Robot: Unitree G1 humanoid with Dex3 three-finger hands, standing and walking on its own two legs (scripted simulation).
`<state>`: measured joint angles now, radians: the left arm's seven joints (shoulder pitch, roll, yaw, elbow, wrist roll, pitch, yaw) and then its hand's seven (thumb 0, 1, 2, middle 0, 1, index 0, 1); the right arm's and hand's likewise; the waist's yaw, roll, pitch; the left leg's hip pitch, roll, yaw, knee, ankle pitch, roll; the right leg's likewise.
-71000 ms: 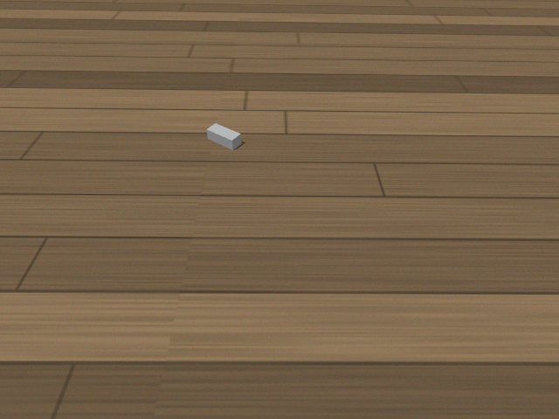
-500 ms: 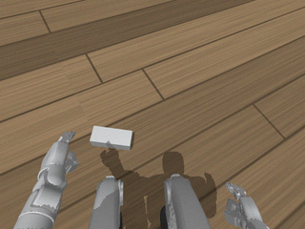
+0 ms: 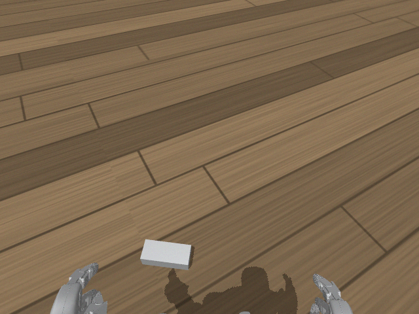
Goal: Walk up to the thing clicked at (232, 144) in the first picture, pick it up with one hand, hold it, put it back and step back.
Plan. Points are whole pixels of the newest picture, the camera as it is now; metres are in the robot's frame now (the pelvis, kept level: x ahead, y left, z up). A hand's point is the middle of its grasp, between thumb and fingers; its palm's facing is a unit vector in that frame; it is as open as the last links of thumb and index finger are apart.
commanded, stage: home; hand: left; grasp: from above
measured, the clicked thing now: (166, 254) +0.49 +0.12 -0.66
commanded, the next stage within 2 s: none
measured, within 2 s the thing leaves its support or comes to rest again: neither
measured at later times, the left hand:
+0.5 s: hand out of the picture +0.17 +0.18 -0.02, palm faces +0.07 -0.98 -0.19, open 7.4 cm
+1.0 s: hand out of the picture +0.17 +0.18 -0.02, palm faces +0.06 -0.98 -0.20, open 7.4 cm
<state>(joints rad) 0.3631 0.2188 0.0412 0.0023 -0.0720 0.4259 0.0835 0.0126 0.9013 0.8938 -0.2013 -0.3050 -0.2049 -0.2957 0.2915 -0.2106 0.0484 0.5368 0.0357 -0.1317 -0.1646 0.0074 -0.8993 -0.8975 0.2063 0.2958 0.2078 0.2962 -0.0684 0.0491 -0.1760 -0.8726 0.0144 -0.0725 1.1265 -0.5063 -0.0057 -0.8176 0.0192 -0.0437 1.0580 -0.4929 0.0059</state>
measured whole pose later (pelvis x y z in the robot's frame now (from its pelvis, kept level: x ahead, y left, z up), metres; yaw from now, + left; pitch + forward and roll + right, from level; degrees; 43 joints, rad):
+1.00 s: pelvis +0.01 -0.01 +0.02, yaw +1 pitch +9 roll -2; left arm 0.50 0.22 0.03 -0.12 -0.06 0.45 0.01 0.01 0.90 0.89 -0.20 -0.31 -0.20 -0.30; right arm 0.31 -0.23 0.03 0.53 0.01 -0.24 -0.19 0.01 -0.90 -0.90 0.21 0.30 0.21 0.30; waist -0.04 0.05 -0.16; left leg -0.69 0.01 -0.07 1.01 -0.48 -0.01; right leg -0.64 0.02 -0.04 0.95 -0.47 0.00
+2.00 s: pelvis +0.01 +0.00 +0.02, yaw +0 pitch +10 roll -3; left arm 0.51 0.23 0.03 -0.13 -0.06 0.45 0.02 0.01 0.90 0.89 -0.20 -0.31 -0.20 -0.30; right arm 0.30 -0.22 0.03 0.53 0.00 -0.23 -0.18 0.01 -0.90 -0.90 0.21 0.30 0.21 0.30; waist -0.04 0.05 -0.17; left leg -0.69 0.01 -0.06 1.02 -0.49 0.00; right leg -0.64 0.01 -0.04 0.95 -0.48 0.01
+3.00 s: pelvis -0.01 +0.01 +0.08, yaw +2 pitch -6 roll +0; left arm 0.20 0.28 0.04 1.08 0.03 0.02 0.02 0.01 0.90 0.89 -0.20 -0.30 -0.21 -0.30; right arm 0.17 -0.28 -0.04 1.07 -0.03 0.00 -0.02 0.00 -0.90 -0.90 0.21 0.30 0.21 0.30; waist 0.03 0.01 0.07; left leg -0.15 -0.04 -0.04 0.44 -0.20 0.02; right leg -0.12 -0.04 -0.02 0.43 -0.21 0.03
